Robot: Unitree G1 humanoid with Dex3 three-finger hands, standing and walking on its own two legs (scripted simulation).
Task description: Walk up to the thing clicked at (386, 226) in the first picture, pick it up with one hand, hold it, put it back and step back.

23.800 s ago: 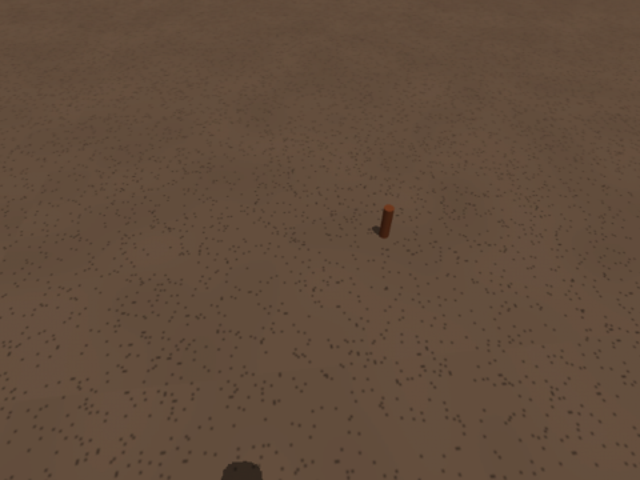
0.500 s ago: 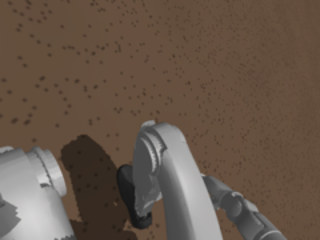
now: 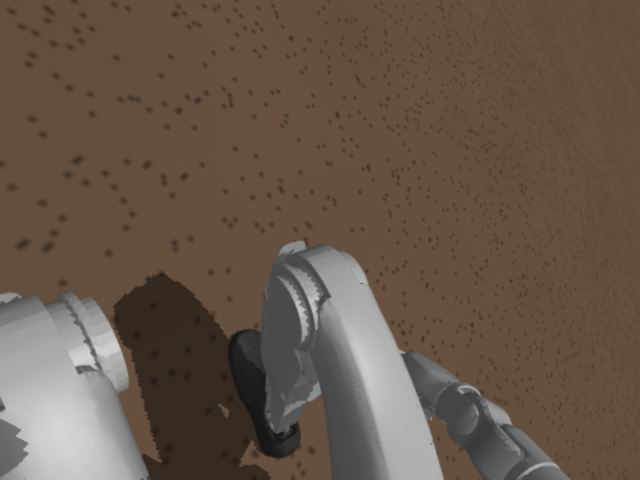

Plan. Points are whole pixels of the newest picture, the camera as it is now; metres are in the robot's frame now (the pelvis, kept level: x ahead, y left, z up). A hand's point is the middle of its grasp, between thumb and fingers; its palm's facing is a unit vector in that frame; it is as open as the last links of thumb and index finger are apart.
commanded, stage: open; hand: left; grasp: from the side
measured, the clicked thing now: out of the picture +0.42 +0.34 -0.20
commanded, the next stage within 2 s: withdraw in 0.04 s
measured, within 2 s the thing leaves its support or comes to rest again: neither
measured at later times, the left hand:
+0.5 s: hand out of the picture +0.42 +0.38 -0.11, palm faces +0.49 -0.87 -0.03, open 17.5 cm
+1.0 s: hand out of the picture +0.32 +0.45 +0.02, palm faces +0.48 -0.75 -0.46, open 17.4 cm
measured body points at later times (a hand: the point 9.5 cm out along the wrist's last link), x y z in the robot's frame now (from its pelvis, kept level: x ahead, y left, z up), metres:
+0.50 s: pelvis +0.01 +0.00 +0.01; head +0.22 +0.20 +0.35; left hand +0.39 +0.42 -0.10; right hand +0.18 -0.24 -0.03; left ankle +0.08 +0.13 -0.25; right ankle +0.14 -0.13 -0.25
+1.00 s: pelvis +0.01 -0.01 +0.08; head +0.19 +0.10 +0.48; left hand +0.29 +0.49 +0.05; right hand +0.20 -0.24 -0.02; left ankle +0.08 +0.13 -0.25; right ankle +0.14 -0.13 -0.25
